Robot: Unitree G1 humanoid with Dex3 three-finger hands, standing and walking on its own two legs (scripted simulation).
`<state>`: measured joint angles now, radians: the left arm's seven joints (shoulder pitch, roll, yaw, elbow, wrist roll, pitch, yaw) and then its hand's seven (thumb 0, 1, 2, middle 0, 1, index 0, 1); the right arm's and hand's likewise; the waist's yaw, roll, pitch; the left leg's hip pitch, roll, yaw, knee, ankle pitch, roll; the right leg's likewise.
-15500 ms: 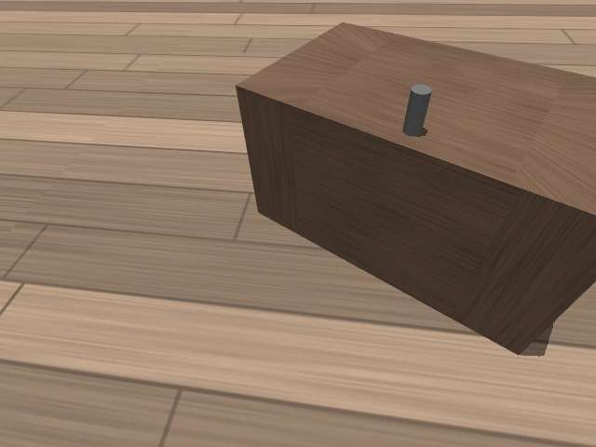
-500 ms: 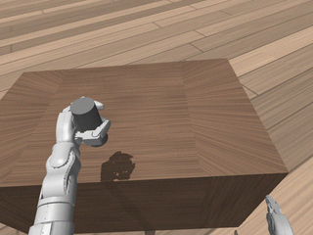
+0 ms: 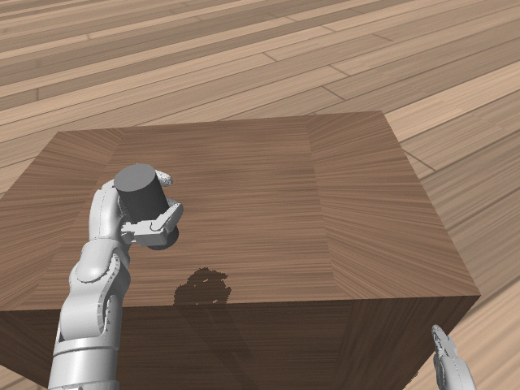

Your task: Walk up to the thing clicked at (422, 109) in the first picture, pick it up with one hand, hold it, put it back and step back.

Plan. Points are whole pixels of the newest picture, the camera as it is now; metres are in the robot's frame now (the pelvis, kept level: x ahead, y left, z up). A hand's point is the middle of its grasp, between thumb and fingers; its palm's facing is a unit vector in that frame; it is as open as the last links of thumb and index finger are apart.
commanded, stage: hold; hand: left
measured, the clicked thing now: (149, 209) +0.34 +0.18 +0.16
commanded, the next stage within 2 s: none
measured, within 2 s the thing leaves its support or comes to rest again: neither
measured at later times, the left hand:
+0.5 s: hand (149, 202) +0.33 +0.17 +0.18, palm faces +0.08 -1.00 -0.02, open 7.2 cm
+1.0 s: hand (152, 201) +0.34 +0.17 +0.18, palm faces +0.09 -1.00 -0.02, open 7.2 cm
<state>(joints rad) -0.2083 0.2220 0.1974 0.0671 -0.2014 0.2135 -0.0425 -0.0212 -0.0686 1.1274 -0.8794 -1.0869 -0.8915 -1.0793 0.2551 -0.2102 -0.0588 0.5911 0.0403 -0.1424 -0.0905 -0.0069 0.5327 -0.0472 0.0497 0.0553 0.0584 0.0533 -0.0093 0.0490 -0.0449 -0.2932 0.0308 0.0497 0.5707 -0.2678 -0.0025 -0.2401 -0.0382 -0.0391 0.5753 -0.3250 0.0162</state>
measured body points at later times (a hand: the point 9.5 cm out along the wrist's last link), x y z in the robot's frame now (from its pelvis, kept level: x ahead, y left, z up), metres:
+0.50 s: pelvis +0.01 +0.00 +0.01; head -0.01 -0.02 +0.45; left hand +0.32 +0.22 +0.19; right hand +0.17 -0.25 -0.08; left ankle +0.02 +0.12 -0.73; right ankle -0.01 -0.13 -0.73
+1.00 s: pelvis +0.01 +0.00 +0.01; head -0.01 -0.03 +0.46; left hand +0.32 +0.22 +0.18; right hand +0.18 -0.26 -0.08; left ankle +0.02 +0.12 -0.73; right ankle -0.01 -0.13 -0.73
